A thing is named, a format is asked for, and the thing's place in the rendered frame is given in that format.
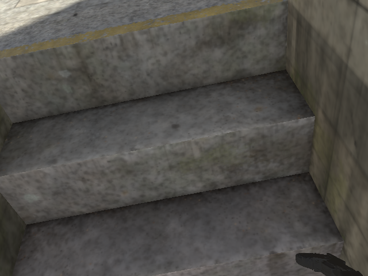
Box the robot right hand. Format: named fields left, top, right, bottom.
left=296, top=253, right=363, bottom=276

